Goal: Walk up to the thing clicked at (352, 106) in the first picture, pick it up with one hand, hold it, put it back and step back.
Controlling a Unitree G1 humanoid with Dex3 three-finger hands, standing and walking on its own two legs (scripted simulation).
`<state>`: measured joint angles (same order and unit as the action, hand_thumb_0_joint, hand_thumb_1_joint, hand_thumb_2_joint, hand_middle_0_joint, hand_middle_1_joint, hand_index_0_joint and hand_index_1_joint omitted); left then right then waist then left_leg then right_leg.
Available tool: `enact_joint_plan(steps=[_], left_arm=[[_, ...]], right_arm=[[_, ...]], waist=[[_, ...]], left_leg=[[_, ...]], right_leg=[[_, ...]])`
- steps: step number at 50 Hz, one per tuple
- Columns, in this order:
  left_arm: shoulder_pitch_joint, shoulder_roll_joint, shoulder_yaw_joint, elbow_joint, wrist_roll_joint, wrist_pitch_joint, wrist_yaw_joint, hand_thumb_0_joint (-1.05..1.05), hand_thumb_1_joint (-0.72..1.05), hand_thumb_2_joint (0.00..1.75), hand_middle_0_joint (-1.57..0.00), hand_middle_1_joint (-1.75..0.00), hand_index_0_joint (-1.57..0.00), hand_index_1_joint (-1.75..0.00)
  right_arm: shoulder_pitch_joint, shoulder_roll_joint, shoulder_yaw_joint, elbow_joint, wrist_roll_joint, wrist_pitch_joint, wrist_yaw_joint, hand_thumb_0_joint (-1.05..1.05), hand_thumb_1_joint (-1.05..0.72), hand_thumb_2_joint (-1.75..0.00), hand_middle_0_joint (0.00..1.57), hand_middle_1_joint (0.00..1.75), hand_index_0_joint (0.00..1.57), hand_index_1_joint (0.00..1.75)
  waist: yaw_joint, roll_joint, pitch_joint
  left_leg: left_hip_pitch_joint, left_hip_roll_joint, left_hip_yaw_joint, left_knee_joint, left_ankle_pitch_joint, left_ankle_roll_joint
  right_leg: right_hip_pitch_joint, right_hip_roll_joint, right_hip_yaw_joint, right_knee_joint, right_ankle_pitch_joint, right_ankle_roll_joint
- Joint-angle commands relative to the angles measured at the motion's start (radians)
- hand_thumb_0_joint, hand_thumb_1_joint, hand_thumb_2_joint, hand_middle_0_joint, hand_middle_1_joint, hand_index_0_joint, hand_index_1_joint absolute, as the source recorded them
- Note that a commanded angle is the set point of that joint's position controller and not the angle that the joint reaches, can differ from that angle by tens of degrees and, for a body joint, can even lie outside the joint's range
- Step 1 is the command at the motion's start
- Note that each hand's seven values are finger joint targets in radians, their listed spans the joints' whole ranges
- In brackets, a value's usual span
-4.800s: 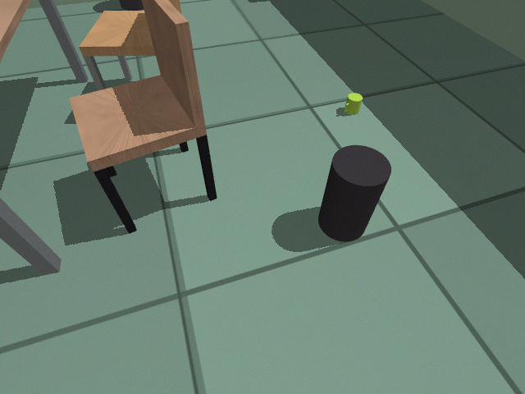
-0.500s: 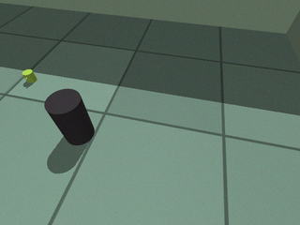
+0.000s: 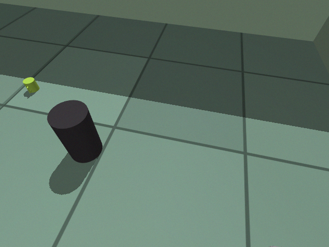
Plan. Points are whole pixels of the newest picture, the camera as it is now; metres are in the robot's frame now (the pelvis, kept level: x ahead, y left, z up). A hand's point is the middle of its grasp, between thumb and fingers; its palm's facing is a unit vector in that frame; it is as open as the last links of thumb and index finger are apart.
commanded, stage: stand
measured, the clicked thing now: (30, 86) +1.52 +1.17 -0.73
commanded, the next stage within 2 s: walk up in 1.26 s
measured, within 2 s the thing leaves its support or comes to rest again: neither
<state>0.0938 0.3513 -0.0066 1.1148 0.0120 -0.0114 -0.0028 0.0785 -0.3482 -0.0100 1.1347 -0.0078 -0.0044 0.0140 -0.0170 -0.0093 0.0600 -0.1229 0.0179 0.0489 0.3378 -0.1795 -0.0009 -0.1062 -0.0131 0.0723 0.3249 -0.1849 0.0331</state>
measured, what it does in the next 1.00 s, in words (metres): stands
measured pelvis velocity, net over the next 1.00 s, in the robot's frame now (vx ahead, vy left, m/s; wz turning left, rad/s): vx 0.00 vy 0.00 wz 0.01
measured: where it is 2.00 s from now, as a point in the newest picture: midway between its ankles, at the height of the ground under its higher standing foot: (170, 246)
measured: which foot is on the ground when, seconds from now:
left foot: down 0.00-1.00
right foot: down 0.00-1.00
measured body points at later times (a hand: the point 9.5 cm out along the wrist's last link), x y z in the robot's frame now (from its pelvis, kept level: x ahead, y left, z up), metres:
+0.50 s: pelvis +0.00 +0.00 +0.00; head +0.01 +0.00 +0.45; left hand +0.08 +0.30 -0.13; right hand +0.09 -0.30 -0.13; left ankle +0.00 +0.12 -0.75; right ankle +0.00 -0.14 -0.75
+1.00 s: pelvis +0.00 +0.00 +0.00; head +0.01 +0.00 +0.45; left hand +0.07 +0.30 -0.13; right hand +0.07 -0.30 -0.13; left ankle +0.00 +0.12 -0.75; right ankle +0.00 -0.14 -0.75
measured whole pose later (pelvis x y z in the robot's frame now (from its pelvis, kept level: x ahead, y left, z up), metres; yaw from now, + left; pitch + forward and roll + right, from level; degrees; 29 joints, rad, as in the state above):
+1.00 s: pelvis +0.00 +0.00 +0.00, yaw +0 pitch -2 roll +0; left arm 0.13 0.35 -0.01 1.11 0.02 -0.01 0.00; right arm 0.11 -0.35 -0.01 1.13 -0.01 0.00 0.01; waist -0.01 -0.01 0.06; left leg -0.12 0.01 0.04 0.33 -0.17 0.00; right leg -0.10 -0.02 0.07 0.33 -0.19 0.03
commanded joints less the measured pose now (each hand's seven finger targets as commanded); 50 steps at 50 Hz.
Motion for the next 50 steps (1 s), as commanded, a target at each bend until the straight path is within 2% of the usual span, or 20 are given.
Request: enact_joint_plan(steps=[1, 2, 9, 13, 22, 25, 28, 33, 35, 40, 45, 48, 50], left_arm=[[-0.019, 0.204, 0.044, -0.053, -0.005, -0.016, 0.012, 0.0, 0.9, 0.9, -0.2, -0.3, -0.2, -0.3], [-0.026, 0.205, 0.044, -0.054, -0.005, -0.016, 0.011, 0.0, 0.9, 0.9, -0.2, -0.3, -0.2, -0.3], [-0.019, 0.205, 0.044, -0.054, -0.003, -0.019, 0.015, 0.0, 0.9, 0.9, -0.2, -0.3, -0.2, -0.3], [-0.019, 0.21, 0.044, -0.049, -0.004, -0.017, 0.016, 0.0, 0.9, 0.9, -0.2, -0.3, -0.2, -0.3], [-0.007, 0.209, 0.042, -0.052, -0.002, -0.018, 0.015, 0.0, 0.9, 0.9, -0.2, -0.3, -0.2, -0.3], [-0.009, 0.211, 0.044, -0.053, -0.002, -0.017, 0.014, 0.0, 0.9, 0.9, -0.2, -0.3, -0.2, -0.3], [0.0, 0.213, 0.044, -0.055, -0.002, -0.019, 0.014, 0.0, 0.9, 0.9, -0.2, -0.3, -0.2, -0.3], [-0.002, 0.209, 0.043, -0.056, -0.002, -0.016, 0.012, 0.0, 0.9, 0.9, -0.2, -0.3, -0.2, -0.3], [0.0, 0.211, 0.042, -0.058, -0.002, -0.018, 0.013, 0.0, 0.9, 0.9, -0.2, -0.3, -0.2, -0.3], [0.004, 0.21, 0.042, -0.056, 0.001, -0.014, 0.013, 0.0, 0.9, 0.9, -0.2, -0.3, -0.2, -0.3], [0.006, 0.214, 0.04, -0.06, -0.002, -0.018, 0.013, 0.0, 0.9, 0.9, -0.2, -0.3, -0.2, -0.3], [0.005, 0.212, 0.04, -0.059, -0.002, -0.016, 0.013, 0.0, 0.9, 0.9, -0.2, -0.3, -0.2, -0.3], [0.002, 0.213, 0.041, -0.063, -0.001, -0.016, 0.014, 0.0, 0.9, 0.9, -0.2, -0.3, -0.2, -0.3]], right_arm=[[-0.048, -0.221, -0.041, -0.056, 0.001, -0.026, -0.016, 0.0, -0.9, -0.9, 0.2, 0.3, 0.2, 0.3], [-0.045, -0.218, -0.04, -0.057, 0.0, -0.026, -0.017, 0.0, -0.9, -0.9, 0.2, 0.3, 0.2, 0.3], [-0.038, -0.22, -0.042, -0.058, 0.002, -0.025, -0.019, 0.0, -0.9, -0.9, 0.2, 0.3, 0.2, 0.3], [-0.043, -0.214, -0.041, -0.058, 0.003, -0.022, -0.018, 0.0, -0.9, -0.9, 0.2, 0.3, 0.2, 0.3], [-0.041, -0.219, -0.042, -0.061, 0.002, -0.022, -0.017, 0.0, -0.9, -0.9, 0.2, 0.3, 0.2, 0.3], [-0.033, -0.218, -0.042, -0.061, 0.001, -0.02, -0.017, 0.0, -0.9, -0.9, 0.2, 0.3, 0.2, 0.3], [-0.039, -0.222, -0.044, -0.064, 0.002, -0.022, -0.015, 0.0, -0.9, -0.9, 0.2, 0.3, 0.2, 0.3], [-0.03, -0.219, -0.041, -0.063, 0.001, -0.023, -0.016, 0.0, -0.9, -0.9, 0.2, 0.3, 0.2, 0.3], [-0.033, -0.219, -0.041, -0.064, 0.0, -0.024, -0.016, 0.0, -0.9, -0.9, 0.2, 0.3, 0.2, 0.3], [-0.024, -0.222, -0.042, -0.061, 0.0, -0.022, -0.017, 0.0, -0.9, -0.9, 0.2, 0.3, 0.2, 0.3], [-0.019, -0.224, -0.044, -0.061, 0.0, -0.024, -0.015, 0.0, -0.9, -0.9, 0.2, 0.3, 0.2, 0.3], [-0.014, -0.218, -0.042, -0.059, 0.001, -0.023, -0.015, 0.0, -0.9, -0.9, 0.2, 0.3, 0.2, 0.3], [-0.014, -0.222, -0.043, -0.062, -0.001, -0.022, -0.015, 0.0, -0.9, -0.9, 0.2, 0.3, 0.2, 0.3]], waist=[[0.01, 0.024, -0.094], [0.008, 0.019, -0.094], [0.006, 0.013, -0.133], [0.004, 0.001, -0.086], [0.008, 0.013, -0.086], [0.007, 0.012, -0.066], [0.009, 0.01, -0.095], [0.009, 0.022, -0.079], [0.011, 0.016, -0.094], [0.01, 0.015, -0.066], [0.008, 0.004, -0.088], [0.007, 0.004, -0.059], [0.01, 0.013, -0.078]], left_leg=[[0.065, 0.124, -0.102, -0.052, 0.149, 0.017], [0.059, 0.121, -0.1, -0.055, 0.138, 0.016], [0.106, 0.127, -0.094, -0.033, 0.227, 0.023], [0.079, 0.122, -0.1, -0.052, 0.161, 0.02], [0.077, 0.121, -0.1, -0.054, 0.126, 0.024], [0.06, 0.118, -0.099, -0.062, 0.082, 0.025], [0.083, 0.121, -0.102, -0.056, 0.11, 0.027], [0.06, 0.117, -0.102, -0.067, 0.089, 0.023], [0.078, 0.121, -0.104, -0.057, 0.12, 0.026], [0.058, 0.118, -0.109, -0.069, 0.065, 0.025], [0.08, 0.119, -0.105, -0.057, 0.103, 0.026], [0.053, 0.114, -0.11, -0.065, 0.08, 0.022], [0.06, 0.12, -0.108, -0.062, 0.077, 0.029]], right_leg=[[-0.022, -0.098, 0.055, -0.033, 0.177, -0.042], [-0.018, -0.101, 0.059, -0.037, 0.169, -0.043], [0.001, -0.107, 0.05, -0.031, 0.249, -0.04], [-0.024, -0.1, 0.047, -0.037, 0.186, -0.04], [-0.028, -0.103, 0.053, -0.05, 0.161, -0.044], [-0.036, -0.103, 0.055, -0.055, 0.125, -0.046], [-0.033, -0.104, 0.056, -0.052, 0.15, -0.045], [-0.033, -0.102, 0.054, -0.05, 0.126, -0.046], [-0.034, -0.104, 0.054, -0.043, 0.138, -0.046], [-0.048, -0.099, 0.052, -0.046, 0.1, -0.048], [-0.044, -0.105, 0.058, -0.045, 0.122, -0.048], [-0.048, -0.101, 0.056, -0.046, 0.106, -0.049], [-0.038, -0.104, 0.056, -0.048, 0.11, -0.05]])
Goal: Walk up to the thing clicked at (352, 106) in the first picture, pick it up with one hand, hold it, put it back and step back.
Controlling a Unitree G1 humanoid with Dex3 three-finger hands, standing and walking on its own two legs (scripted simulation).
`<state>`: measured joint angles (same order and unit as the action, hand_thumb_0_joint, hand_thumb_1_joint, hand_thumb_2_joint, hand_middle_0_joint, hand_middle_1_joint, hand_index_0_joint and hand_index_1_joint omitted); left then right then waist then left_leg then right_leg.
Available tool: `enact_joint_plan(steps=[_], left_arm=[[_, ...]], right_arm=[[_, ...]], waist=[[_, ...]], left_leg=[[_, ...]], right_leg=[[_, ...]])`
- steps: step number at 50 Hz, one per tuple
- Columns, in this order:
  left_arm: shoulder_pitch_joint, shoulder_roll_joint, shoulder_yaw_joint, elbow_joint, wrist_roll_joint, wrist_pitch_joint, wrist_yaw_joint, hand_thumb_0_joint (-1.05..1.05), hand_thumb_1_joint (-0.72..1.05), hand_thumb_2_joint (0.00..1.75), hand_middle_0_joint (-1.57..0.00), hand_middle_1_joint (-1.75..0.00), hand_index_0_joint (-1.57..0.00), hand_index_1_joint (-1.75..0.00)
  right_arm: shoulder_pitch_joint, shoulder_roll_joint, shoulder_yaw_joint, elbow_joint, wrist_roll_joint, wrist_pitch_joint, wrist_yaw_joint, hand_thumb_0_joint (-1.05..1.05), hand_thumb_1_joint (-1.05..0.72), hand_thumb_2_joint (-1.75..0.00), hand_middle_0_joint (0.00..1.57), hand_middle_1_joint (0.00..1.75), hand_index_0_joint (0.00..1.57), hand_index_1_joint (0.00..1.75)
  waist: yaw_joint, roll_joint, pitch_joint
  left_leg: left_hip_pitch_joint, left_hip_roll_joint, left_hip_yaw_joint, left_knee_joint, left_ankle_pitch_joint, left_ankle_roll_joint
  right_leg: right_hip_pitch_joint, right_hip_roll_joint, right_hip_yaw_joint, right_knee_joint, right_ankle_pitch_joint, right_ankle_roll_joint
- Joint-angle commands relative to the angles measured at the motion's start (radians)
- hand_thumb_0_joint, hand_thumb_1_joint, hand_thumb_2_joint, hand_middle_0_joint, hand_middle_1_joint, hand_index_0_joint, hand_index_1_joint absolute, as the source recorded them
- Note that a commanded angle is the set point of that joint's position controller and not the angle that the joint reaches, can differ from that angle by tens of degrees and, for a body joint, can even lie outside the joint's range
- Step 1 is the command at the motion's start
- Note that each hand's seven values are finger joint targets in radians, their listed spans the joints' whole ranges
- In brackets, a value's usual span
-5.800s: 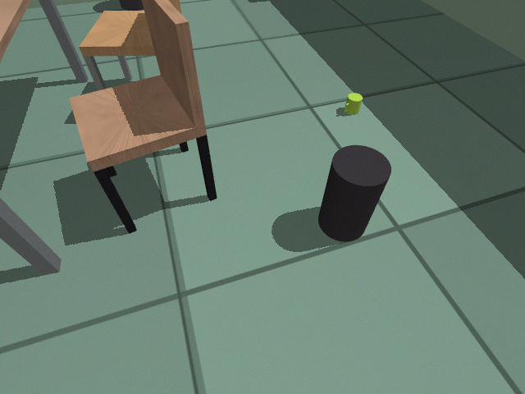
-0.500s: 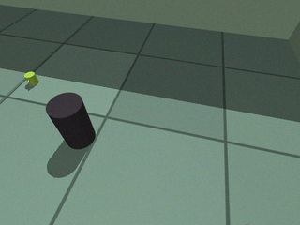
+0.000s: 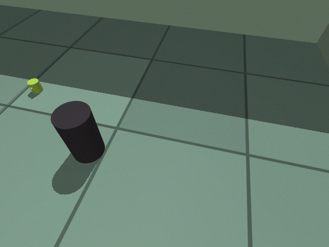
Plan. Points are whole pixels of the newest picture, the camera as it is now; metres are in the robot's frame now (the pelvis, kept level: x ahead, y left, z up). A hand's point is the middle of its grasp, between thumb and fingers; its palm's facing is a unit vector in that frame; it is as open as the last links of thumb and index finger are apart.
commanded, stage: stand
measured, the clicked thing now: (34, 87) +1.53 +1.16 -0.73
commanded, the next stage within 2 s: walk up in 0.26 s
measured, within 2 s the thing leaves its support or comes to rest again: neither
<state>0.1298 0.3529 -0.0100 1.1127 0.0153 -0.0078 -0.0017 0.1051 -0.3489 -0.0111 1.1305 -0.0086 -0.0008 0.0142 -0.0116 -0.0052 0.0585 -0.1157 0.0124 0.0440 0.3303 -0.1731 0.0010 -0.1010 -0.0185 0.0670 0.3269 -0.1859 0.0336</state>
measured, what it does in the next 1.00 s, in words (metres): walks ahead: right foot, then left foot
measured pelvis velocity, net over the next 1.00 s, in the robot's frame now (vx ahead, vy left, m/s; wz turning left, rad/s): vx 0.27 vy -0.03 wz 0.04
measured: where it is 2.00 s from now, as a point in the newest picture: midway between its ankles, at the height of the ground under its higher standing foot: (166, 165)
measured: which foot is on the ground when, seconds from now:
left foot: down 0.00-0.54, up 0.56-0.94, down 0.96-1.00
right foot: down 0.00-0.32, up 0.34-0.50, down 0.52-1.00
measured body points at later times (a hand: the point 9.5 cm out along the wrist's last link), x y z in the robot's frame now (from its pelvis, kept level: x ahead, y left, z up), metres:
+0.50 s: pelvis +0.04 -0.03 -0.01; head +0.04 -0.04 +0.44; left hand +0.12 +0.31 -0.11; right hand +0.07 -0.36 -0.13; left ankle +0.01 +0.11 -0.75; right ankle +0.08 -0.17 -0.73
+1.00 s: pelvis +0.27 -0.03 -0.03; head +0.30 -0.01 +0.42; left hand +0.27 +0.29 -0.16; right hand +0.38 -0.35 -0.13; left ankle +0.38 +0.09 -0.75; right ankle +0.10 -0.17 -0.74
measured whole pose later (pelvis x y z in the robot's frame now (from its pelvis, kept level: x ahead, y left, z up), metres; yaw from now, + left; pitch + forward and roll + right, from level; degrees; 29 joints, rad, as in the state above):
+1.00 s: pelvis +0.27 -0.03 -0.03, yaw +2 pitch -1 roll -1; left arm 0.32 0.43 0.06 0.96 0.02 -0.07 -0.04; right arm 0.17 -0.39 -0.09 0.94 -0.04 -0.02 0.11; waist 0.03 -0.04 0.09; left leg -0.45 0.05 0.05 0.60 -0.12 0.02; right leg 0.08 -0.08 -0.15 0.49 -0.50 0.02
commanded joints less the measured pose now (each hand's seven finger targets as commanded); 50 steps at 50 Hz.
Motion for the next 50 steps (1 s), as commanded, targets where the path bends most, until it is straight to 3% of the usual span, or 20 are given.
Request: enact_joint_plan(steps=[1, 12, 13, 14, 16, 18, 22, 25, 26, 27, 28, 29, 31, 34, 40, 44, 46, 48, 49, 50], left_arm=[[-0.032, 0.217, 0.044, -0.06, -0.006, -0.02, 0.013, 0.0, 0.9, 0.9, -0.2, -0.3, -0.2, -0.3], [-0.027, 0.213, 0.044, -0.062, -0.005, -0.019, 0.012, 0.0, 0.9, 0.9, -0.2, -0.3, -0.2, -0.3], [0.018, 0.314, 0.107, -0.109, 0.014, -0.033, -0.019, 0.0, 0.9, 0.9, -0.2, -0.3, -0.2, -0.3], [-0.008, 0.307, 0.112, -0.108, 0.025, -0.034, -0.03, 0.0, 0.9, 0.9, -0.2, -0.3, -0.2, -0.3], [-0.07, 0.268, 0.111, -0.15, 0.029, -0.031, -0.049, 0.0, 0.9, 0.9, -0.2, -0.3, -0.2, -0.3], [-0.101, 0.256, 0.109, -0.178, 0.023, -0.042, -0.054, 0.0, 0.9, 0.9, -0.2, -0.3, -0.2, -0.3], [-0.025, 0.263, 0.122, -0.17, 0.016, -0.052, -0.08, 0.0, 0.9, 0.9, -0.2, -0.3, -0.2, -0.3], [0.242, 0.265, 0.144, -0.09, 0.01, -0.057, -0.068, 0.0, 0.9, 0.9, -0.2, -0.3, -0.2, -0.3], [0.387, 0.314, 0.167, -0.032, 0.013, -0.062, -0.052, 0.0, 0.9, 0.9, -0.2, -0.3, -0.2, -0.3], [0.48, 0.389, 0.192, -0.032, 0.031, -0.065, -0.037, 0.0, 0.9, 0.9, -0.2, -0.3, -0.2, -0.3], [0.331, 0.425, 0.19, -0.108, 0.037, -0.071, -0.027, 0.0, 0.9, 0.9, -0.2, -0.3, -0.2, -0.3], [0.178, 0.439, 0.182, -0.166, 0.029, -0.07, -0.026, 0.0, 0.9, 0.9, -0.2, -0.3, -0.2, -0.3], [0.066, 0.393, 0.159, -0.205, 0.016, -0.089, -0.028, 0.0, 0.9, 0.9, -0.2, -0.3, -0.2, -0.3], [0.052, 0.326, 0.144, -0.212, -0.005, -0.104, -0.028, 0.0, 0.9, 0.9, -0.2, -0.3, -0.2, -0.3], [0.102, 0.353, 0.159, -0.232, 0.001, -0.115, -0.026, 0.0, 0.9, 0.9, -0.2, -0.3, -0.2, -0.3], [0.159, 0.349, 0.156, -0.228, 0.002, -0.104, -0.031, 0.0, 0.9, 0.9, -0.2, -0.3, -0.2, -0.3], [0.157, 0.355, 0.151, -0.235, 0.001, -0.098, -0.028, 0.0, 0.9, 0.9, -0.2, -0.3, -0.2, -0.3], [0.157, 0.343, 0.139, -0.244, -0.009, -0.09, -0.023, 0.0, 0.9, 0.9, -0.2, -0.3, -0.2, -0.3], [0.184, 0.289, 0.119, -0.254, -0.008, -0.082, -0.018, 0.0, 0.9, 0.9, -0.2, -0.3, -0.2, -0.3], [0.24, 0.209, 0.101, -0.264, -0.02, -0.077, -0.021, 0.0, 0.9, 0.9, -0.2, -0.3, -0.2, -0.3]], right_arm=[[-0.037, -0.217, -0.04, -0.056, 0.001, -0.026, -0.015, 0.0, -0.9, -0.9, 0.2, 0.3, 0.2, 0.3], [-0.037, -0.218, -0.041, -0.056, 0.001, -0.026, -0.015, 0.0, -0.9, -0.9, 0.2, 0.3, 0.2, 0.3], [0.032, -0.318, -0.108, -0.113, -0.016, -0.046, 0.011, 0.0, -0.9, -0.9, 0.2, 0.3, 0.2, 0.3], [0.06, -0.335, -0.124, -0.098, -0.024, -0.048, 0.022, 0.0, -0.9, -0.9, 0.2, 0.3, 0.2, 0.3], [0.07, -0.366, -0.146, -0.112, -0.025, -0.049, 0.027, 0.0, -0.9, -0.9, 0.2, 0.3, 0.2, 0.3], [0.067, -0.361, -0.159, -0.137, -0.031, -0.063, 0.028, 0.0, -0.9, -0.9, 0.2, 0.3, 0.2, 0.3], [0.029, -0.343, -0.159, -0.181, -0.03, -0.062, 0.041, 0.0, -0.9, -0.9, 0.2, 0.3, 0.2, 0.3], [-0.131, -0.3, -0.149, -0.235, -0.033, -0.045, 0.047, 0.0, -0.9, -0.9, 0.2, 0.3, 0.2, 0.3], [-0.132, -0.239, -0.131, -0.247, -0.04, -0.04, 0.043, 0.0, -0.9, -0.9, 0.2, 0.3, 0.2, 0.3], [-0.124, -0.167, -0.1, -0.272, -0.038, -0.039, 0.045, 0.0, -0.9, -0.9, 0.2, 0.3, 0.2, 0.3], [-0.075, -0.17, -0.098, -0.284, -0.017, -0.029, 0.04, 0.0, -0.9, -0.9, 0.2, 0.3, 0.2, 0.3], [-0.039, -0.256, -0.117, -0.268, -0.014, -0.03, 0.039, 0.0, -0.9, -0.9, 0.2, 0.3, 0.2, 0.3], [0.02, -0.302, -0.124, -0.214, -0.003, -0.043, 0.05, 0.0, -0.9, -0.9, 0.2, 0.3, 0.2, 0.3], [0.138, -0.278, -0.114, -0.171, 0.003, -0.045, 0.062, 0.0, -0.9, -0.9, 0.2, 0.3, 0.2, 0.3], [0.013, -0.266, -0.112, -0.253, -0.009, -0.039, 0.09, 0.0, -0.9, -0.9, 0.2, 0.3, 0.2, 0.3], [-0.079, -0.242, -0.108, -0.299, -0.018, -0.05, 0.098, 0.0, -0.9, -0.9, 0.2, 0.3, 0.2, 0.3], [-0.041, -0.237, -0.116, -0.296, -0.02, -0.051, 0.091, 0.0, -0.9, -0.9, 0.2, 0.3, 0.2, 0.3], [0.119, -0.259, -0.136, -0.254, -0.03, -0.058, 0.076, 0.0, -0.9, -0.9, 0.2, 0.3, 0.2, 0.3], [0.316, -0.316, -0.164, -0.205, -0.046, -0.064, 0.064, 0.0, -0.9, -0.9, 0.2, 0.3, 0.2, 0.3], [0.415, -0.396, -0.194, -0.21, -0.046, -0.069, 0.047, 0.0, -0.9, -0.9, 0.2, 0.3, 0.2, 0.3]], waist=[[0.002, -0.001, -0.067], [0.005, 0.003, -0.074], [0.0, 0.009, -0.192], [-0.016, 0.051, -0.119], [-0.043, 0.19, 0.003], [-0.046, 0.137, 0.077], [-0.012, 0.185, 0.006], [0.146, 0.133, -0.066], [0.209, -0.049, -0.115], [0.257, -0.297, -0.084], [0.177, -0.225, -0.029], [0.108, -0.13, 0.048], [0.034, -0.097, 0.131], [0.002, -0.106, 0.078], [0.039, -0.089, 0.121], [0.075, -0.063, 0.077], [0.054, -0.057, 0.031], [-0.03, 0.032, -0.063], [-0.113, 0.139, -0.192], [-0.134, 0.343, -0.271]], left_leg=[[0.044, 0.122, -0.109, -0.059, 0.081, 0.022], [0.044, 0.121, -0.106, -0.056, 0.085, 0.023], [0.091, 0.111, -0.138, 0.006, -0.457, 0.093], [0.054, 0.152, -0.196, -0.032, -0.65, 0.122], [0.05, 0.316, -0.36, -0.205, -0.729, 0.2], [0.105, 0.414, -0.434, -0.228, -0.49, 0.255], [0.028, 0.28, -0.255, -0.19, -0.477, 0.198], [-0.252, 0.154, -0.05, 0.064, -0.482, 0.13], [-0.448, 0.074, 0.026, 0.318, -0.525, 0.09], [-0.676, -0.075, 0.038, 0.664, -0.549, 0.057], [-0.697, -0.086, -0.146, 0.801, -0.435, 0.016], [-0.617, -0.013, -0.21, 0.795, -0.333, 0.016], [-0.572, 0.059, -0.218, 0.771, -0.212, 0.022], [-0.471, 0.06, -0.187, 0.675, -0.066, 0.008], [-0.496, 0.087, -0.135, 0.446, 0.021, -0.023], [-0.383, 0.084, -0.009, 0.259, 0.045, 0.001], [-0.297, 0.074, 0.019, 0.243, 0.031, 0.024], [-0.049, 0.009, 0.068, 0.169, 0.037, 0.059], [0.217, 0.024, 0.006, 0.18, -0.042, 0.121], [0.434, 0.222, -0.329, 0.111, -0.193, 0.187]], right_leg=[[-0.048, -0.095, 0.06, -0.049, 0.103, -0.049], [-0.036, -0.098, 0.059, -0.048, 0.119, -0.05], [-0.064, -0.037, 0.044, 0.055, -0.363, -0.084], [-0.194, -0.028, 0.029, 0.131, -0.483, -0.09], [-0.411, 0.006, -0.079, 0.387, -0.325, -0.056], [-0.512, -0.074, -0.008, 0.393, -0.295, -0.056], [-0.323, -0.048, -0.086, 0.323, -0.255, -0.043], [0.127, -0.008, -0.174, 0.137, -0.045, -0.052], [0.345, 0.002, -0.142, 0.13, -0.097, -0.055], [0.392, -0.165, 0.166, -0.046, -0.397, -0.091], [0.205, -0.381, 0.523, -0.245, -0.727, -0.139], [0.034, -0.434, 0.589, -0.318, -0.804, -0.197], [-0.043, -0.346, 0.415, -0.283, -0.629, -0.223], [-0.033, -0.227, 0.114, -0.224, -0.331, -0.168], [-0.023, -0.239, -0.002, -0.242, -0.259, -0.206], [0.044, -0.216, -0.106, -0.14, 0.02, -0.196], [0.07, -0.252, -0.107, -0.059, 0.188, -0.199], [0.02, -0.201, -0.184, 0.223, 0.411, -0.174], [-0.112, -0.14, -0.208, 0.515, 0.351, -0.131], [-0.377, -0.002, -0.198, 0.776, -0.058, -0.085]])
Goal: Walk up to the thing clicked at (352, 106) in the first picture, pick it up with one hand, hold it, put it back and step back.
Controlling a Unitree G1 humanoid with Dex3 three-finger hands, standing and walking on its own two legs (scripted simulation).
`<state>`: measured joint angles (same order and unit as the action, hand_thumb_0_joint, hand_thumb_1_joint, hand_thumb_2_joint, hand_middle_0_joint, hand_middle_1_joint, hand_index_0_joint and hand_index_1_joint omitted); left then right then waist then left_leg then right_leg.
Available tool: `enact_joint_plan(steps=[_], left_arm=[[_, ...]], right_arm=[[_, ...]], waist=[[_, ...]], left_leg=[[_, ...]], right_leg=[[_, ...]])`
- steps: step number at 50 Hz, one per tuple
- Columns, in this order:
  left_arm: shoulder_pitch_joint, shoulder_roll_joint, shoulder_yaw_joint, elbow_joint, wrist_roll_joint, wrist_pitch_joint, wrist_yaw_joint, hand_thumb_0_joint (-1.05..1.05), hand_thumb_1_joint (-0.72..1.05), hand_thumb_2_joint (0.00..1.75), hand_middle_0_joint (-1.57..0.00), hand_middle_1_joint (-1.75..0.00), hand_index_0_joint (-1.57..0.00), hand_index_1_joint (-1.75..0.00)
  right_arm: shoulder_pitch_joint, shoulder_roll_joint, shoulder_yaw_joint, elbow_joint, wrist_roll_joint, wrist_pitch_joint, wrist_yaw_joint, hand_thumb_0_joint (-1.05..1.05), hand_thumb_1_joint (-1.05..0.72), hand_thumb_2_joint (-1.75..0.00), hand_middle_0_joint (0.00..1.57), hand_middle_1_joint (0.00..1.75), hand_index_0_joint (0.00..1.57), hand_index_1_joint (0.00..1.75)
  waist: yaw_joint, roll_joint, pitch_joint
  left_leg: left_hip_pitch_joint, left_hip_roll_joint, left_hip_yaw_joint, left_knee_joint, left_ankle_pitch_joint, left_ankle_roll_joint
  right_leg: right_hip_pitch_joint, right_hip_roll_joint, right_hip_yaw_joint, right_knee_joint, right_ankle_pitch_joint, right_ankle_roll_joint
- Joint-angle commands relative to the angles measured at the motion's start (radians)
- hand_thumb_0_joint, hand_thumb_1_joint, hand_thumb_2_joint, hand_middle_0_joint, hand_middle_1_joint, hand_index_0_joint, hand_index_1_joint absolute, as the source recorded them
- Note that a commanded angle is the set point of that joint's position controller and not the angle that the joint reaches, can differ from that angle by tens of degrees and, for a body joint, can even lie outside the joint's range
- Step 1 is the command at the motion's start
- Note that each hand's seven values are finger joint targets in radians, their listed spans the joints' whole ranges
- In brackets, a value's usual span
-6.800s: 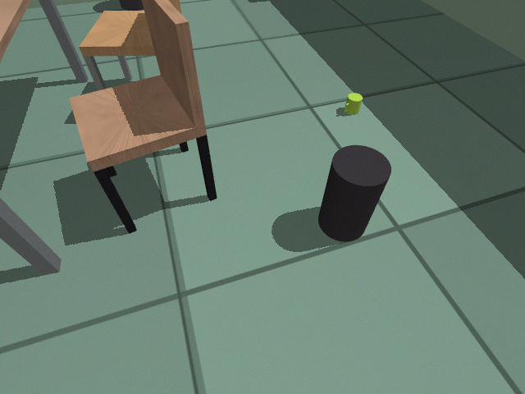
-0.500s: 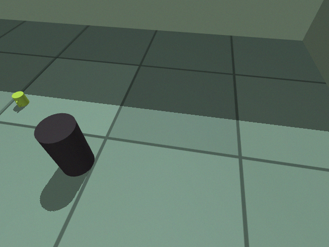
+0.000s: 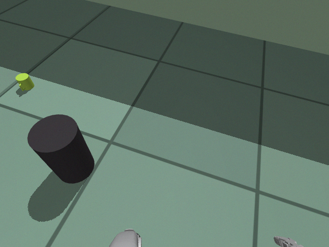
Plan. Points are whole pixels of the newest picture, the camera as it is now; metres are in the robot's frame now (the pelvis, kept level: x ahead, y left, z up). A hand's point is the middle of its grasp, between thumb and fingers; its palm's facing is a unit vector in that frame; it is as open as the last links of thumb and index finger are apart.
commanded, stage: walk up
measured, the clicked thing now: (24, 83) +1.31 +1.15 -0.70
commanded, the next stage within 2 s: none
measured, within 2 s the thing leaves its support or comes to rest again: neither
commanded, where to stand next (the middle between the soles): +0.94 +0.01 m, yaw -2 degrees
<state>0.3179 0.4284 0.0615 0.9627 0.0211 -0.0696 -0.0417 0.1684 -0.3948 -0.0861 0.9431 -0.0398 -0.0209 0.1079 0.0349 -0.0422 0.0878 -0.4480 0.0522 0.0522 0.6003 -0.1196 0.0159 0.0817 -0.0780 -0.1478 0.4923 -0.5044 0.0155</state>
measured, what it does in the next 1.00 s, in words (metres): walks ahead: right foot, then left foot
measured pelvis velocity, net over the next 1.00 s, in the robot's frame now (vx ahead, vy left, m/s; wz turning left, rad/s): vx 0.48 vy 0.01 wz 0.02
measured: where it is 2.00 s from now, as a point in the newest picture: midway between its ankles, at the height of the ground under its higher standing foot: (159, 144)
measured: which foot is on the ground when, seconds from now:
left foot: down 0.00-0.44, up 0.46-0.88, down 0.90-1.00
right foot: down 0.00-0.02, up 0.04-0.40, down 0.42-0.94, up 0.96-1.00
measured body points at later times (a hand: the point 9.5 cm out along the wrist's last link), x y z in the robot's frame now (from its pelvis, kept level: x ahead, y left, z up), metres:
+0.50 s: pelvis +0.27 -0.04 +0.00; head +0.28 -0.07 +0.45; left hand +0.38 +0.28 -0.08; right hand +0.30 -0.36 -0.14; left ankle +0.14 +0.11 -0.66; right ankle +0.36 -0.14 -0.72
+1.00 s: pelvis +0.48 +0.01 +0.01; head +0.51 +0.04 +0.45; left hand +0.49 +0.33 -0.12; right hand +0.60 -0.30 -0.08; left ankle +0.55 +0.11 -0.72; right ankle +0.38 -0.13 -0.66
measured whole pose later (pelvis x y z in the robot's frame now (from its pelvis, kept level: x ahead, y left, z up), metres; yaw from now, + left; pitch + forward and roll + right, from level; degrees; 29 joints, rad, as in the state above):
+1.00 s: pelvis +0.48 +0.01 +0.01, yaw +1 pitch -2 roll -2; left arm 0.36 0.43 0.04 0.91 0.01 -0.05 -0.03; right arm 0.20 -0.40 -0.07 0.83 -0.02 -0.07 0.08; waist 0.02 -0.02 0.09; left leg -0.38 0.05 0.07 0.65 -0.24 0.04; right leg -0.24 -0.04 -0.03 0.98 -0.49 -0.04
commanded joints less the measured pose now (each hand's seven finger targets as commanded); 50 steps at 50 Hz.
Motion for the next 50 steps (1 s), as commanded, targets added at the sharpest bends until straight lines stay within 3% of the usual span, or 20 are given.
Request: enact_joint_plan(steps=[1, 2, 4, 6, 12, 17, 20, 21, 22, 23, 24, 27, 30, 35, 41, 45, 46, 47, 48, 50], left_arm=[[0.059, 0.174, 0.037, -0.12, -0.04, -0.017, 0.024, 0.0, 0.9, 0.9, -0.2, -0.3, -0.2, -0.3], [-0.019, 0.244, 0.037, -0.119, -0.024, -0.016, 0.034, 0.0, 0.9, 0.9, -0.2, -0.3, -0.2, -0.3], [-0.063, 0.211, 0.025, -0.116, -0.038, -0.026, 0.024, 0.0, 0.9, 0.9, -0.2, -0.3, -0.2, -0.3], [-0.004, 0.181, 0.024, -0.093, -0.051, -0.016, 0.011, 0.0, 0.9, 0.9, -0.2, -0.3, -0.2, -0.3], [-0.095, 0.157, 0.027, -0.142, -0.021, -0.003, -0.029, 0.0, 0.9, 0.9, -0.2, -0.3, -0.2, -0.3], [-0.1, 0.16, 0.054, -0.121, -0.013, -0.014, -0.038, 0.0, 0.9, 0.9, -0.2, -0.3, -0.2, -0.3], [0.049, 0.212, 0.088, -0.078, -0.007, -0.021, -0.022, 0.0, 0.9, 0.9, -0.2, -0.3, -0.2, -0.3], [0.139, 0.264, 0.109, -0.068, 0.0, -0.029, -0.01, 0.0, 0.9, 0.9, -0.2, -0.3, -0.2, -0.3], [0.159, 0.339, 0.12, -0.091, -0.003, -0.038, 0.001, 0.0, 0.9, 0.9, -0.2, -0.3, -0.2, -0.3], [0.129, 0.347, 0.111, -0.103, -0.019, -0.036, 0.002, 0.0, 0.9, 0.9, -0.2, -0.3, -0.2, -0.3], [0.069, 0.348, 0.109, -0.121, -0.029, -0.033, 0.007, 0.0, 0.9, 0.9, -0.2, -0.3, -0.2, -0.3], [-0.006, 0.252, 0.081, -0.133, -0.032, -0.041, 0.016, 0.0, 0.9, 0.9, -0.2, -0.3, -0.2, -0.3], [-0.041, 0.223, 0.066, -0.149, -0.026, -0.049, 0.015, 0.0, 0.9, 0.9, -0.2, -0.3, -0.2, -0.3], [0.001, 0.244, 0.078, -0.171, -0.013, -0.057, 0.012, 0.0, 0.9, 0.9, -0.2, -0.3, -0.2, -0.3], [0.05, 0.261, 0.076, -0.159, -0.012, -0.049, 0.01, 0.0, 0.9, 0.9, -0.2, -0.3, -0.2, -0.3], [0.044, 0.223, 0.049, -0.172, -0.01, -0.036, 0.017, 0.0, 0.9, 0.9, -0.2, -0.3, -0.2, -0.3], [0.085, 0.162, 0.027, -0.18, -0.019, -0.032, 0.019, 0.0, 0.9, 0.9, -0.2, -0.3, -0.2, -0.3], [0.134, 0.111, 0.016, -0.181, -0.032, -0.026, 0.019, 0.0, 0.9, 0.9, -0.2, -0.3, -0.2, -0.3], [0.087, 0.227, 0.04, -0.157, -0.019, -0.015, 0.036, 0.0, 0.9, 0.9, -0.2, -0.3, -0.2, -0.3], [0.037, 0.224, 0.027, -0.147, -0.026, -0.019, 0.032, 0.0, 0.9, 0.9, -0.2, -0.3, -0.2, -0.3]], right_arm=[[0.314, -0.398, -0.124, -0.055, 0.008, -0.056, -0.053, 0.0, -0.9, -0.9, 0.2, 0.3, 0.2, 0.3], [0.271, -0.386, -0.128, -0.068, 0.039, -0.053, -0.056, 0.0, -0.9, -0.9, 0.2, 0.3, 0.2, 0.3], [0.173, -0.308, -0.084, -0.099, 0.049, -0.057, -0.074, 0.0, -0.9, -0.9, 0.2, 0.3, 0.2, 0.3], [0.124, -0.254, -0.055, -0.109, 0.05, -0.067, -0.077, 0.0, -0.9, -0.9, 0.2, 0.3, 0.2, 0.3], [0.098, -0.265, -0.049, -0.148, 0.036, -0.092, -0.071, 0.0, -0.9, -0.9, 0.2, 0.3, 0.2, 0.3], [0.088, -0.27, -0.048, -0.166, 0.041, -0.087, -0.064, 0.0, -0.9, -0.9, 0.2, 0.3, 0.2, 0.3], [0.105, -0.236, -0.034, -0.179, 0.038, -0.078, -0.066, 0.0, -0.9, -0.9, 0.2, 0.3, 0.2, 0.3], [0.171, -0.18, -0.015, -0.178, 0.041, -0.078, -0.065, 0.0, -0.9, -0.9, 0.2, 0.3, 0.2, 0.3], [0.231, -0.138, 0.004, -0.186, 0.042, -0.071, -0.064, 0.0, -0.9, -0.9, 0.2, 0.3, 0.2, 0.3], [0.197, -0.242, -0.019, -0.169, 0.041, -0.061, -0.074, 0.0, -0.9, -0.9, 0.2, 0.3, 0.2, 0.3], [0.173, -0.264, -0.024, -0.158, 0.037, -0.059, -0.082, 0.0, -0.9, -0.9, 0.2, 0.3, 0.2, 0.3], [0.176, -0.223, -0.015, -0.118, 0.061, -0.057, -0.071, 0.0, -0.9, -0.9, 0.2, 0.3, 0.2, 0.3], [0.213, -0.207, -0.022, -0.1, 0.043, -0.033, -0.055, 0.0, -0.9, -0.9, 0.2, 0.3, 0.2, 0.3], [0.079, -0.201, -0.031, -0.145, 0.022, -0.027, -0.031, 0.0, -0.9, -0.9, 0.2, 0.3, 0.2, 0.3], [-0.039, -0.179, -0.032, -0.178, 0.018, -0.047, -0.018, 0.0, -0.9, -0.9, 0.2, 0.3, 0.2, 0.3], [0.172, -0.239, -0.058, -0.112, 0.011, -0.062, -0.036, 0.0, -0.9, -0.9, 0.2, 0.3, 0.2, 0.3], [0.296, -0.304, -0.08, -0.094, -0.005, -0.068, -0.049, 0.0, -0.9, -0.9, 0.2, 0.3, 0.2, 0.3], [0.296, -0.372, -0.094, -0.124, 0.0, -0.075, -0.061, 0.0, -0.9, -0.9, 0.2, 0.3, 0.2, 0.3], [0.276, -0.377, -0.1, -0.127, 0.036, -0.069, -0.061, 0.0, -0.9, -0.9, 0.2, 0.3, 0.2, 0.3], [0.207, -0.306, -0.071, -0.141, 0.048, -0.066, -0.074, 0.0, -0.9, -0.9, 0.2, 0.3, 0.2, 0.3]], waist=[[-0.162, 0.377, -0.339], [-0.166, 0.27, -0.31], [-0.111, 0.129, -0.178], [-0.051, 0.135, -0.093], [-0.048, 0.181, 0.017], [-0.034, 0.177, -0.035], [0.06, 0.019, -0.135], [0.098, -0.165, -0.198], [0.07, -0.29, -0.199], [0.076, -0.157, -0.164], [0.058, -0.148, -0.123], [-0.001, -0.096, -0.058], [-0.036, -0.1, -0.028], [0.0, -0.048, 0.006], [0.029, -0.052, -0.014], [-0.094, 0.09, -0.115], [-0.144, 0.27, -0.206], [-0.12, 0.384, -0.221], [-0.133, 0.261, -0.199], [-0.1, 0.144, -0.095]], left_leg=[[0.855, 0.351, -0.764, -0.282, -0.233, 0.278], [0.768, 0.38, -0.752, -0.291, -0.209, 0.311], [0.54, 0.279, -0.388, -0.259, 0.145, 0.222], [0.359, 0.216, -0.21, -0.291, 0.222, 0.181], [0.298, 0.216, -0.089, -0.363, 0.16, 0.23], [0.195, 0.186, -0.055, -0.263, 0.04, 0.168], [0.097, 0.121, -0.012, 0.054, 0.087, 0.117], [0.011, 0.026, 0.056, 0.347, 0.004, 0.083], [-0.16, -0.086, 0.021, 0.543, -0.378, 0.04], [-0.201, -0.057, -0.055, 0.64, -0.402, 0.029], [-0.22, -0.015, -0.098, 0.682, -0.365, 0.029], [-0.129, 0.022, -0.152, 0.575, -0.211, 0.039], [-0.041, 0.017, -0.12, 0.465, -0.132, 0.012], [-0.128, 0.046, -0.093, 0.204, -0.066, -0.029], [0.028, 0.036, -0.01, 0.0, -0.02, 0.005], [0.384, -0.026, 0.018, -0.078, -0.122, 0.056], [0.559, 0.119, -0.206, -0.172, -0.281, 0.12], [0.689, 0.35, -0.669, -0.287, -0.358, 0.207], [0.623, 0.394, -0.724, -0.307, -0.328, 0.275], [0.442, 0.303, -0.437, -0.296, -0.006, 0.204]], right_leg=[[-0.751, 0.175, 0.118, 0.726, -0.038, -0.06], [-0.75, 0.071, 0.234, 0.763, -0.03, -0.085], [-0.686, 0.026, 0.284, 0.754, 0.106, -0.081], [-0.59, -0.001, 0.258, 0.652, 0.17, -0.065], [-0.625, -0.048, 0.152, 0.315, 0.271, -0.01], [-0.357, 0.003, 0.083, 0.14, 0.436, -0.042], [-0.058, 0.046, 0.07, 0.098, 0.338, -0.077], [0.057, -0.04, 0.216, -0.028, 0.14, -0.107], [0.099, -0.299, 0.669, -0.182, 0.015, -0.179], [0.068, -0.372, 0.823, -0.248, -0.002, -0.258], [-0.014, -0.375, 0.835, -0.261, 0.023, -0.296], [-0.178, -0.208, 0.425, -0.22, 0.365, -0.196], [-0.311, -0.149, 0.278, -0.263, 0.318, -0.183], [-0.266, -0.176, 0.244, -0.313, 0.128, -0.216], [-0.252, -0.186, 0.191, -0.206, 0.308, -0.2], [-0.37, -0.102, 0.093, 0.153, 0.499, -0.155], [-0.509, -0.024, 0.039, 0.458, 0.431, -0.108], [-0.772, 0.138, 0.075, 0.636, -0.018, -0.058], [-0.765, 0.064, 0.183, 0.704, -0.058, -0.077], [-0.703, 0.032, 0.274, 0.698, 0.07, -0.071]])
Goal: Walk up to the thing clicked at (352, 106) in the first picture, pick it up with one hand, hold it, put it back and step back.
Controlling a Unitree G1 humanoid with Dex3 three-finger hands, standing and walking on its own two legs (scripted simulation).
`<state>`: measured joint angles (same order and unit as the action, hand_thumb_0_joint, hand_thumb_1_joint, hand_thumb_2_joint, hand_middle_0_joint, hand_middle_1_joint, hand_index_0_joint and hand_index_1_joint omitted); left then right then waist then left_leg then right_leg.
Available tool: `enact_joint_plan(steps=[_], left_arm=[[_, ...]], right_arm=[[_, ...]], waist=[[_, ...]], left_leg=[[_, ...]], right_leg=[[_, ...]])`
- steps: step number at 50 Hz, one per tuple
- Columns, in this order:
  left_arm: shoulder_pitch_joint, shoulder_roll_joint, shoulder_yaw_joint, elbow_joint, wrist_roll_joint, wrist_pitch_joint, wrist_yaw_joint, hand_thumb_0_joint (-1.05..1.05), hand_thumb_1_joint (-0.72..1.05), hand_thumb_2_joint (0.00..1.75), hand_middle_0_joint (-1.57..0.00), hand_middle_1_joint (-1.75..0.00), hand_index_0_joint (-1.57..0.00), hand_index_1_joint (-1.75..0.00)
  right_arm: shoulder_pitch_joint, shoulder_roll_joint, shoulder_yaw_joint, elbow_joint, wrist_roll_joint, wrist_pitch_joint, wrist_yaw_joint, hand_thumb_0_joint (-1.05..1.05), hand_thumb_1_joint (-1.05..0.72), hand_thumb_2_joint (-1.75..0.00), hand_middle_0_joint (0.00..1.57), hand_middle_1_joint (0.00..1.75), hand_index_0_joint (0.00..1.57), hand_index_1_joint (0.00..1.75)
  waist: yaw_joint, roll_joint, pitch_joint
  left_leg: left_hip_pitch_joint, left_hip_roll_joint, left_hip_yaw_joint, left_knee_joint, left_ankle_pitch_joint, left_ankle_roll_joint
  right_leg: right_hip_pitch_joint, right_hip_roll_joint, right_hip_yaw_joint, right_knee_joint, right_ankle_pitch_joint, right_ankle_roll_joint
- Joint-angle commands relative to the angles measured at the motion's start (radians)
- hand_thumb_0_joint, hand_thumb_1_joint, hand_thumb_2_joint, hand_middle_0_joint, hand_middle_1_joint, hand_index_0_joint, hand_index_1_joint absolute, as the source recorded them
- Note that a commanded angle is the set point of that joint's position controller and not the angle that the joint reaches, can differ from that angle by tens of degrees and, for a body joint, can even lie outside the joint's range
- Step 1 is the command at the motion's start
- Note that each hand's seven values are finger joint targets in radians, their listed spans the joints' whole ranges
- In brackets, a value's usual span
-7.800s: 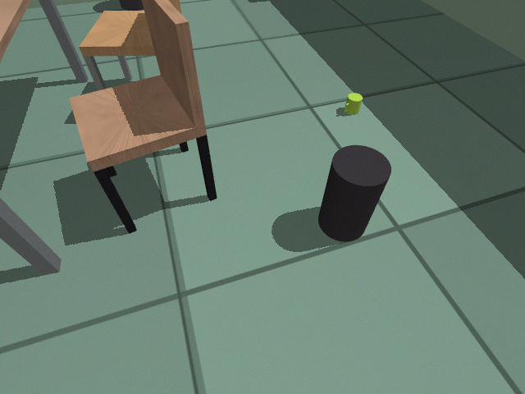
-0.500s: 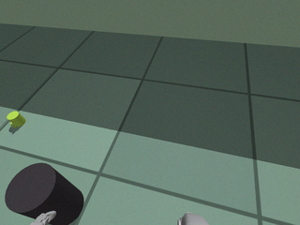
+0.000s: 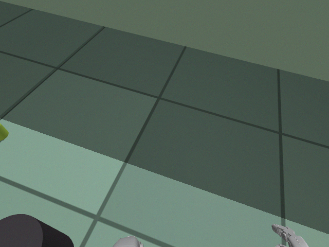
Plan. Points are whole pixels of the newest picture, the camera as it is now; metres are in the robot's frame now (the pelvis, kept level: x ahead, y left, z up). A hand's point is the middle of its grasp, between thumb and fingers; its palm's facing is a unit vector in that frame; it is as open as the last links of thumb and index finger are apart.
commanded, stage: walk up
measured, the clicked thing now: out of the picture +0.85 +1.12 -0.71
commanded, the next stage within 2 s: none
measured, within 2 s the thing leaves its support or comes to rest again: neither
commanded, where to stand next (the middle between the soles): +0.46 -0.01 m, yaw -3 degrees
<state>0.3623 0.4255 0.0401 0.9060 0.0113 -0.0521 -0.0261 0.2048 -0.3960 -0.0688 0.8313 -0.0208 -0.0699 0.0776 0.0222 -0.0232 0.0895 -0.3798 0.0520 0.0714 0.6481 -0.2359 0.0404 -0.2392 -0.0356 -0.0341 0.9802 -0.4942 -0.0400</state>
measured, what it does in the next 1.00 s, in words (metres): walks ahead: right foot, then left foot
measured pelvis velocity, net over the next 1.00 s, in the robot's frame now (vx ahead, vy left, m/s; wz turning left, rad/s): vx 0.31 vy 0.03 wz -0.04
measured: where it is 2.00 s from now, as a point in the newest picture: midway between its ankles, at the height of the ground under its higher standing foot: (158, 203)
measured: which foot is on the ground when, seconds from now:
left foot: down 0.00-0.42, up 0.44-0.82, down 0.84-1.00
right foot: up 0.00-0.38, down 0.40-0.86, up 0.88-1.00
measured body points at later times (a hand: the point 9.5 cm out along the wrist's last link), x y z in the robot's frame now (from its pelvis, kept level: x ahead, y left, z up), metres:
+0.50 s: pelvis +0.18 -0.03 +0.00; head +0.21 -0.06 +0.45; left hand +0.30 +0.28 -0.09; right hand +0.20 -0.34 -0.13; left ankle +0.10 +0.09 -0.67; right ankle +0.26 -0.14 -0.72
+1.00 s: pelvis +0.31 +0.03 +0.01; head +0.32 +0.06 +0.46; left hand +0.38 +0.35 -0.13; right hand +0.34 -0.30 -0.08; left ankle +0.37 +0.13 -0.72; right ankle +0.31 -0.12 -0.66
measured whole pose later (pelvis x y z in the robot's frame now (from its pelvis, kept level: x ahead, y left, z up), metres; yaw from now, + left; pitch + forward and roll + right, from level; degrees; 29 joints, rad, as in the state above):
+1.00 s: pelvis +0.31 +0.03 +0.01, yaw -2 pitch -3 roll -1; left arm 0.32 0.44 0.04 0.91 0.02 -0.03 -0.04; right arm 0.34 -0.39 -0.05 0.86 -0.02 -0.08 0.05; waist -0.03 -0.07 0.06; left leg -0.28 0.04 0.08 0.57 -0.24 0.03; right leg -0.44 -0.02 0.02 1.05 -0.38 -0.05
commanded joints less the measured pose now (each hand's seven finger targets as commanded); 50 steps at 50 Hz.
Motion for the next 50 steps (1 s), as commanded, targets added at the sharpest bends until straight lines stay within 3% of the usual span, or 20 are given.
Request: enact_joint_plan(steps=[1, 2, 7, 14, 17, 19, 20, 21, 22, 23, 27, 29, 33, 37, 41, 42, 43, 44, 45, 50], left_arm=[[0.024, 0.207, 0.05, -0.073, -0.025, -0.035, 0.011, 0.0, 0.9, 0.9, -0.2, -0.3, -0.2, -0.3], [0.049, 0.195, 0.052, -0.061, -0.031, -0.029, 0.004, 0.0, 0.9, 0.9, -0.2, -0.3, -0.2, -0.3], [0.027, 0.168, 0.053, -0.072, -0.017, -0.007, -0.016, 0.0, 0.9, 0.9, -0.2, -0.3, -0.2, -0.3], [-0.143, 0.142, 0.056, -0.121, -0.003, -0.019, -0.039, 0.0, 0.9, 0.9, -0.2, -0.3, -0.2, -0.3], [-0.115, 0.142, 0.062, -0.103, -0.002, -0.03, -0.034, 0.0, 0.9, 0.9, -0.2, -0.3, -0.2, -0.3], [0.005, 0.189, 0.084, -0.064, 0.002, -0.042, -0.018, 0.0, 0.9, 0.9, -0.2, -0.3, -0.2, -0.3], [0.085, 0.231, 0.103, -0.053, 0.007, -0.05, -0.008, 0.0, 0.9, 0.9, -0.2, -0.3, -0.2, -0.3], [0.126, 0.311, 0.124, -0.065, 0.007, -0.056, 0.005, 0.0, 0.9, 0.9, -0.2, -0.3, -0.2, -0.3], [0.097, 0.327, 0.12, -0.079, -0.004, -0.051, 0.006, 0.0, 0.9, 0.9, -0.2, -0.3, -0.2, -0.3], [0.069, 0.327, 0.117, -0.085, -0.016, -0.047, 0.009, 0.0, 0.9, 0.9, -0.2, -0.3, -0.2, -0.3], [-0.032, 0.233, 0.085, -0.11, -0.023, -0.052, 0.018, 0.0, 0.9, 0.9, -0.2, -0.3, -0.2, -0.3], [-0.062, 0.228, 0.081, -0.127, -0.015, -0.055, 0.014, 0.0, 0.9, 0.9, -0.2, -0.3, -0.2, -0.3], [-0.07, 0.249, 0.09, -0.149, 0.0, -0.056, 0.004, 0.0, 0.9, 0.9, -0.2, -0.3, -0.2, -0.3], [-0.073, 0.268, 0.094, -0.15, 0.004, -0.048, -0.008, 0.0, 0.9, 0.9, -0.2, -0.3, -0.2, -0.3], [-0.124, 0.227, 0.077, -0.156, 0.011, -0.032, -0.011, 0.0, 0.9, 0.9, -0.2, -0.3, -0.2, -0.3], [-0.079, 0.17, 0.057, -0.155, 0.013, -0.025, -0.01, 0.0, 0.9, 0.9, -0.2, -0.3, -0.2, -0.3], [-0.03, 0.083, 0.03, -0.156, -0.001, -0.021, -0.013, 0.0, 0.9, 0.9, -0.2, -0.3, -0.2, -0.3], [-0.005, 0.159, 0.05, -0.127, -0.002, -0.01, 0.0, 0.0, 0.9, 0.9, -0.2, -0.3, -0.2, -0.3], [-0.027, 0.231, 0.065, -0.116, 0.003, -0.009, 0.006, 0.0, 0.9, 0.9, -0.2, -0.3, -0.2, -0.3], [0.012, 0.197, 0.062, -0.058, -0.007, -0.007, -0.011, 0.0, 0.9, 0.9, -0.2, -0.3, -0.2, -0.3]], right_arm=[[0.125, -0.267, -0.068, -0.041, 0.027, -0.022, -0.048, 0.0, -0.9, -0.9, 0.2, 0.3, 0.2, 0.3], [0.116, -0.247, -0.058, -0.038, 0.03, -0.027, -0.049, 0.0, -0.9, -0.9, 0.2, 0.3, 0.2, 0.3], [0.101, -0.25, -0.061, -0.069, 0.023, -0.04, -0.051, 0.0, -0.9, -0.9, 0.2, 0.3, 0.2, 0.3], [0.123, -0.256, -0.062, -0.075, 0.012, -0.031, -0.046, 0.0, -0.9, -0.9, 0.2, 0.3, 0.2, 0.3], [0.12, -0.254, -0.063, -0.09, 0.014, -0.019, -0.049, 0.0, -0.9, -0.9, 0.2, 0.3, 0.2, 0.3], [0.128, -0.221, -0.048, -0.102, 0.02, -0.013, -0.05, 0.0, -0.9, -0.9, 0.2, 0.3, 0.2, 0.3], [0.177, -0.177, -0.03, -0.107, 0.022, -0.014, -0.048, 0.0, -0.9, -0.9, 0.2, 0.3, 0.2, 0.3], [0.228, -0.117, -0.005, -0.116, 0.022, -0.012, -0.045, 0.0, -0.9, -0.9, 0.2, 0.3, 0.2, 0.3], [0.21, -0.204, -0.025, -0.096, 0.022, 0.003, -0.052, 0.0, -0.9, -0.9, 0.2, 0.3, 0.2, 0.3], [0.174, -0.248, -0.038, -0.083, 0.015, 0.009, -0.061, 0.0, -0.9, -0.9, 0.2, 0.3, 0.2, 0.3], [0.188, -0.206, -0.033, -0.035, 0.028, 0.02, -0.046, 0.0, -0.9, -0.9, 0.2, 0.3, 0.2, 0.3], [0.205, -0.203, -0.038, -0.024, 0.017, 0.028, -0.034, 0.0, -0.9, -0.9, 0.2, 0.3, 0.2, 0.3], [0.142, -0.2, -0.047, -0.031, 0.002, 0.031, -0.013, 0.0, -0.9, -0.9, 0.2, 0.3, 0.2, 0.3], [0.089, -0.198, -0.055, -0.035, -0.002, 0.01, -0.005, 0.0, -0.9, -0.9, 0.2, 0.3, 0.2, 0.3], [0.257, -0.224, -0.076, 0.03, -0.008, -0.011, -0.024, 0.0, -0.9, -0.9, 0.2, 0.3, 0.2, 0.3], [0.319, -0.259, -0.086, 0.048, -0.013, -0.02, -0.037, 0.0, -0.9, -0.9, 0.2, 0.3, 0.2, 0.3], [0.309, -0.337, -0.1, 0.027, -0.023, -0.028, -0.046, 0.0, -0.9, -0.9, 0.2, 0.3, 0.2, 0.3], [0.242, -0.369, -0.098, -0.018, -0.01, -0.031, -0.048, 0.0, -0.9, -0.9, 0.2, 0.3, 0.2, 0.3], [0.206, -0.376, -0.099, -0.023, 0.01, -0.026, -0.045, 0.0, -0.9, -0.9, 0.2, 0.3, 0.2, 0.3], [0.177, -0.276, -0.06, -0.025, 0.017, -0.047, -0.06, 0.0, -0.9, -0.9, 0.2, 0.3, 0.2, 0.3]], waist=[[-0.055, 0.126, -0.067], [-0.034, 0.145, -0.049], [-0.029, 0.177, -0.023], [-0.059, 0.152, 0.015], [-0.041, 0.123, -0.047], [0.026, 0.003, -0.135], [0.055, -0.115, -0.208], [0.055, -0.296, -0.25], [0.064, -0.19, -0.193], [0.064, -0.154, -0.153], [-0.006, -0.103, -0.061], [-0.023, -0.106, -0.043], [-0.008, -0.139, -0.008], [0.0, -0.144, -0.01], [-0.104, -0.005, -0.079], [-0.124, 0.16, -0.104], [-0.107, 0.391, -0.077], [-0.086, 0.268, -0.029], [-0.077, 0.232, 0.038], [-0.037, 0.163, -0.017]], left_leg=[[0.322, 0.245, -0.323, -0.338, 0.218, 0.125], [0.27, 0.212, -0.241, -0.344, 0.292, 0.089], [0.264, 0.212, -0.142, -0.391, 0.284, 0.16], [0.246, 0.186, -0.074, -0.363, 0.278, 0.16], [0.239, 0.193, -0.083, -0.25, 0.282, 0.142], [0.179, 0.134, -0.035, -0.01, 0.317, 0.099], [0.089, 0.07, 0.011, 0.201, 0.202, 0.067], [-0.111, -0.046, 0.027, 0.39, -0.236, 0.021], [-0.224, -0.063, -0.044, 0.481, -0.321, 0.01], [-0.226, -0.023, -0.092, 0.527, -0.316, 0.005], [-0.146, 0.019, -0.141, 0.449, -0.149, -0.005], [-0.104, 0.022, -0.113, 0.392, -0.098, -0.019], [-0.098, 0.048, -0.065, 0.183, -0.045, -0.052], [0.018, 0.04, -0.045, 0.018, 0.0, -0.049], [0.31, -0.018, 0.003, -0.08, -0.017, -0.026], [0.405, 0.025, -0.095, -0.185, -0.198, -0.005], [0.42, 0.248, -0.519, -0.372, -0.502, 0.072], [0.305, 0.368, -0.733, -0.497, -0.651, 0.157], [0.228, 0.399, -0.744, -0.501, -0.677, 0.218], [0.248, 0.228, -0.283, -0.375, 0.045, 0.144]], right_leg=[[-0.342, -0.024, 0.169, 0.161, 0.121, -0.016], [-0.298, -0.034, 0.157, 0.117, 0.158, -0.009], [-0.318, -0.044, 0.098, 0.001, 0.259, 0.036], [-0.244, -0.058, 0.005, -0.315, 0.359, 0.027], [-0.093, -0.022, -0.014, -0.404, 0.353, 0.006], [0.151, 0.017, -0.022, -0.491, 0.352, -0.019], [0.3, -0.055, 0.077, -0.553, 0.296, -0.05], [0.42, -0.299, 0.465, -0.597, 0.268, -0.12], [0.398, -0.393, 0.649, -0.679, 0.2, -0.211], [0.318, -0.407, 0.677, -0.683, 0.199, -0.26], [0.107, -0.234, 0.287, -0.68, 0.396, -0.159], [0.021, -0.204, 0.207, -0.706, 0.334, -0.176], [-0.051, -0.201, 0.171, -0.769, 0.038, -0.185], [-0.12, -0.215, 0.169, -0.732, -0.031, -0.168], [-0.249, -0.153, 0.11, -0.491, -0.118, -0.114], [-0.33, -0.087, 0.051, -0.279, -0.122, -0.085], [-0.496, 0.05, -0.035, 0.039, -0.052, -0.015], [-0.525, 0.052, 0.058, 0.137, -0.022, -0.016], [-0.505, -0.012, 0.109, 0.164, -0.003, -0.02], [-0.366, -0.051, 0.107, 0.04, 0.178, 0.014]])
